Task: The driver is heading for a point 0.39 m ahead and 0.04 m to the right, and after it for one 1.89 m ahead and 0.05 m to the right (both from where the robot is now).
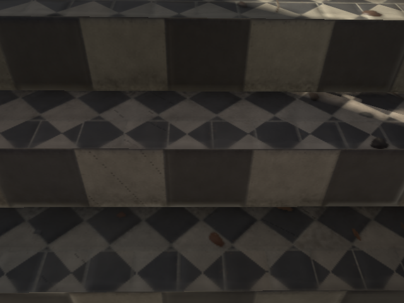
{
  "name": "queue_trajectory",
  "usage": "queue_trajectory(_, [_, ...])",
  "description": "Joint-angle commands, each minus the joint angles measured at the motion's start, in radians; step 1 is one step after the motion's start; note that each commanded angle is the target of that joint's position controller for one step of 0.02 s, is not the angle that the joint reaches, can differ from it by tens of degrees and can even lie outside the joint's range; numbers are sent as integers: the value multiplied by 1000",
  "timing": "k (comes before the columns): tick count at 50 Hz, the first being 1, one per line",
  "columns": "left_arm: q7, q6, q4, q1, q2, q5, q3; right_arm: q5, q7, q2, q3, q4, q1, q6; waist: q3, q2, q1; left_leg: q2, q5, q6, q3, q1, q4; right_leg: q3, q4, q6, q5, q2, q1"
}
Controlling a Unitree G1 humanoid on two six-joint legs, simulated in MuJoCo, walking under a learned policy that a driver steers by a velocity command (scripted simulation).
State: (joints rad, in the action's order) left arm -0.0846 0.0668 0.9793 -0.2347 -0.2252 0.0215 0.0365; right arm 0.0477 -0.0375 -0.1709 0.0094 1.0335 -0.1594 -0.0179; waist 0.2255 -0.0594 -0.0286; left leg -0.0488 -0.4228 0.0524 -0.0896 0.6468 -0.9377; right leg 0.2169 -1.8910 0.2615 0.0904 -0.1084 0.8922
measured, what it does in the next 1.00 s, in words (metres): climbs: right foot 0.20 m higher, then left foot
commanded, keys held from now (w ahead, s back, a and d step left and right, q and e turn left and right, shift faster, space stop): no key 1.00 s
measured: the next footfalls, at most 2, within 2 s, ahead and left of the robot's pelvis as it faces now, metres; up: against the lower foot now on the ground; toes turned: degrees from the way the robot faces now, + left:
right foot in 0.28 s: +0.30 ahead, -0.14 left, +0.20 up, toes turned -4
left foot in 0.70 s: +0.32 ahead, +0.10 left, +0.20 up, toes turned +1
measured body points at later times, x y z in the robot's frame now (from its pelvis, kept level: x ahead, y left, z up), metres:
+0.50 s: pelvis +0.18 -0.05 +0.20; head +0.17 -0.05 +0.65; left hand +0.29 +0.18 +0.06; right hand +0.22 -0.30 +0.04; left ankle +0.12 +0.13 -0.34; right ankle +0.26 -0.14 -0.48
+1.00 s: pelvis +0.25 -0.02 +0.25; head +0.24 -0.01 +0.70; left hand +0.37 +0.19 +0.11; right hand +0.35 -0.23 +0.12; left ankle +0.28 +0.09 -0.48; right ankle +0.26 -0.14 -0.48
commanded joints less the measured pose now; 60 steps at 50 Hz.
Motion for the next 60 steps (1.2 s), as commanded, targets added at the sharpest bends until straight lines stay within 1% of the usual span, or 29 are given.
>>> queue_trajectory(1, [-4, -16, -88, 9, 74, 11, -37, 17, -42, 40, -17, 29, -14, -26, -105, 49, 95, 225, 444, 193, 323, -300, 520, 5, -232, 20, -158, 36, 461])
queue_trajectory(5, [9, -23, -131, 155, 92, -20, -73, 75, -33, 42, -25, 76, -123, -34, -131, 79, 90, 219, 356, 178, 230, -282, 629, -96, -500, 26, -263, 84, 609])
queue_trajectory(7, [20, -41, -202, 287, 54, -8, -81, 100, -43, 6, -30, 59, -146, -43, -82, -22, 82, 191, 341, 154, 145, -244, 655, -165, -169, -5, -48, 146, 534])
queue_trajectory(9, [53, -72, -288, 456, 39, -25, -85, 67, -41, -38, -15, 23, -207, -68, -6, 116, 45, 187, 599, 140, 102, -240, 724, -279, 74, -78, -167, 207, 391])
queue_trajectory(10, [35, -121, -290, 482, 74, -7, -111, 28, -68, -68, -10, 10, -165, -54, -46, 151, 77, 247, 628, 183, 84, -105, 886, -337, 224, -92, -385, 187, 164])
queue_trajectory(11, [20, -154, -281, 498, 60, 5, -111, 23, -83, -81, -11, 20, -252, -51, -77, 151, 34, 300, 581, 219, 131, -117, 892, -350, 296, -124, -520, 164, 135])
queue_trajectory(12, [2, -158, -271, 459, 49, 27, -99, -3, -93, -156, 4, 35, -247, -80, -62, 260, 97, 316, 1254, 243, 119, -181, 847, -388, 328, -131, -407, 110, -19])
queue_trajectory(14, [-1, -143, -200, 263, 12, 17, -81, -64, -103, -205, 34, 36, -252, -129, 34, 245, 142, 311, 1866, 214, 62, -623, 603, -382, 710, -128, -404, 50, 8])
queue_trajectory(15, [17, -137, -166, 215, -11, 12, -82, -23, -110, -147, 32, 71, -390, -133, 188, 159, 64, 287, 1921, 154, 55, -610, 472, -234, 674, -35, -46, 106, -182])
queue_trajectory(16, [23, -159, -132, 152, -36, 17, -75, 10, -121, -144, 39, 78, -401, -114, 250, 108, 68, 231, 1656, 155, 95, -494, 390, -86, 841, -4, -180, 116, -336])
queue_trajectory(17, [25, -175, -115, 104, -81, 26, -49, 26, -147, -106, 36, 62, -346, -83, 171, -7, 110, 151, 1313, 175, 113, -282, 307, 69, 1071, 7, -527, 157, -416])
queue_trajectory(18, [29, -172, -123, 108, -109, 61, -33, 14, -159, -27, 30, 94, -325, -49, 46, -122, 154, 76, 660, 128, 160, -95, 39, 325, 1337, 37, -836, 260, -365])
queue_trajectory(19, [37, -148, -99, -3, -117, 70, -14, -14, -143, -53, 49, 125, -319, -25, 63, -170, 226, 50, 445, 80, 315, 50, -507, 578, 1494, 79, -967, 338, -389])
queue_trajectory(20, [45, -112, -42, -20, -129, 52, -14, -39, -118, -55, 56, 91, -245, -22, 7, -178, 196, -4, 451, 83, 440, 235, -773, 610, 1485, 47, -1032, 341, -393])
queue_trajectory(23, [47, -11, 45, 155, 36, 14, -44, -25, -45, -26, 34, 60, -130, -43, -83, 120, 61, -14, 414, 95, 428, 379, -889, 264, 1391, -38, -714, 283, -350])
queue_trajectory(25, [48, 16, -6, 350, 113, -17, -64, -15, -17, -19, 27, 82, -176, -34, -71, 96, -30, 37, 306, 56, 358, 318, -788, 25, 1424, -71, -519, 203, -287])
queue_trajectory(26, [37, 21, -22, 347, 150, -4, -88, -10, -13, -59, 33, 68, -161, -27, -21, 145, -50, 86, 357, -17, 327, 273, -626, -38, 1405, -106, -441, 198, -310])
queue_trajectory(28, [35, 29, -74, 320, 56, -13, -68, -7, -28, -69, 29, 84, -126, -27, -9, 73, -24, 115, 295, -119, 221, 175, -540, -142, 1443, -130, -378, 170, -285])
queue_trajectory(29, [6, 30, -96, 323, 25, -29, -65, -25, -36, -85, 27, 50, -52, -29, -49, 76, -35, 129, 42, -177, 131, 106, -352, -191, 1542, -175, -449, 179, -307])
queue_trajectory(31, [0, 43, -124, 327, -49, -28, -35, -7, -61, -102, 33, 19, -57, -27, -91, -23, -26, 135, 104, -191, 89, -219, -155, -237, 1563, -211, -384, 153, -217])
queue_trajectory(32, [-7, 55, -109, 335, -32, 0, -39, 6, -47, -116, 38, 29, -127, -43, -106, 14, -59, 147, 285, -176, 147, -306, -206, -158, 1513, -162, -332, 233, -175])
queue_trajectory(33, [-18, 65, -121, 366, -22, -2, -42, 0, -33, -109, 41, 17, -137, -56, -144, 51, -80, 145, 287, -171, 151, -289, -108, -147, 1490, -118, -254, 272, -234])
queue_trajectory(35, [-46, 71, -77, 273, 30, -44, -53, -23, -14, -99, 35, -27, -85, -67, -172, 58, -70, 135, 345, -140, 111, -269, 302, -129, 1376, -94, -131, 275, -423])
queue_trajectory(36, [-68, 57, -33, 162, 48, -49, -54, -30, -6, -102, 29, -36, -68, -68, -169, 38, -26, 128, 391, -106, 120, -261, 409, -121, 1326, -113, -141, 263, -502])
queue_trajectory(37, [-65, 44, -1, -24, 1, -28, -24, -49, -9, -157, 28, -61, 7, -64, -127, 101, 112, 102, 446, -31, 145, -243, 389, -190, 1320, -149, -216, 185, -592])
queue_trajectory(38, [-51, 41, 17, -56, -37, -14, -10, -45, -16, -153, 31, -77, 26, -65, -110, 96, 121, 108, 392, 22, 137, -261, 403, -227, 1329, -180, -295, 151, -601])
queue_trajectory(40, [-39, 30, -35, 142, -20, 10, -19, -54, -35, -66, 16, -70, 49, -69, -178, 96, 53, 94, 149, 37, 145, -163, 455, -265, 1367, -201, -383, 147, -579])
queue_trajectory(43, [-32, 6, -26, 147, -23, -1, -16, -45, -48, -118, 27, -60, 31, -60, -169, 77, 26, 108, 88, 53, 176, -229, 504, -275, 1390, -202, -388, 136, -560])
queue_trajectory(60, [-12, 17, 15, 37, 8, -5, -25, -35, -65, -61, 20, -60, -22, -50, -150, 68, 26, 84, 318, 50, 121, -383, 511, -256, 1409, -204, -277, 155, -567])
Velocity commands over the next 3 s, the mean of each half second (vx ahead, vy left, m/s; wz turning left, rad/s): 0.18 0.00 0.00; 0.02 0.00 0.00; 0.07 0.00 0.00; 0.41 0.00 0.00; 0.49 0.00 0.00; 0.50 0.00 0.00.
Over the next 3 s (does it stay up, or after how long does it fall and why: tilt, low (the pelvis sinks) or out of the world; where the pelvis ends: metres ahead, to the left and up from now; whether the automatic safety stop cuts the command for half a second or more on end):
stays up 0.91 -0.11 0.76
